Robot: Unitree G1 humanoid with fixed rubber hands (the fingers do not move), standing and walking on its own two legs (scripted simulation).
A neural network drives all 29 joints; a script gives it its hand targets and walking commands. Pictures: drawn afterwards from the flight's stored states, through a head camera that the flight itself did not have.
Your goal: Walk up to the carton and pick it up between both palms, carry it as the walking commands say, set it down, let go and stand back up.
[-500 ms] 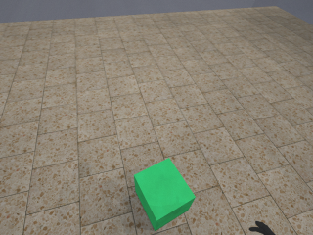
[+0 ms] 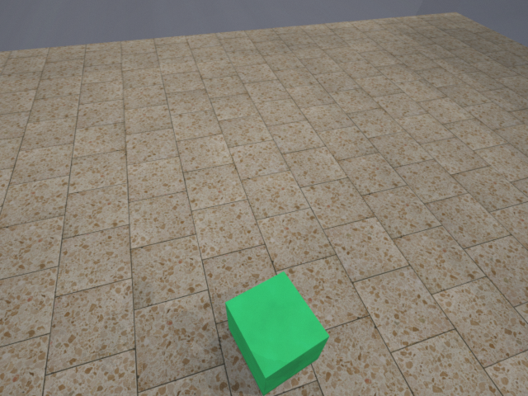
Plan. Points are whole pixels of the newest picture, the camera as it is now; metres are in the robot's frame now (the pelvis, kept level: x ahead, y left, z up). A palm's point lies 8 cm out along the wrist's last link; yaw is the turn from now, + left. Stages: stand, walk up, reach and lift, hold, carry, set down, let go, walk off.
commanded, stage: walk up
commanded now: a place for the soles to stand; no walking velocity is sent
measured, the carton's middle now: (273, 332) +0.46 -0.05 -0.66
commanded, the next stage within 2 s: none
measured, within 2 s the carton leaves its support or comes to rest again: neither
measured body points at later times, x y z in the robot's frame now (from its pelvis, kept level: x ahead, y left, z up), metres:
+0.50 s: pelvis +0.00 -0.14 -0.04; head +0.02 -0.11 +0.41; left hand +0.03 +0.22 -0.15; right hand +0.10 -0.51 -0.10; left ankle +0.04 +0.05 -0.70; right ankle +0.03 -0.27 -0.75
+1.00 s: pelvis +0.08 -0.31 -0.07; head +0.10 -0.28 +0.38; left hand +0.06 +0.04 -0.17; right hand +0.27 -0.63 -0.14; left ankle +0.06 -0.09 -0.73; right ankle +0.19 -0.45 -0.75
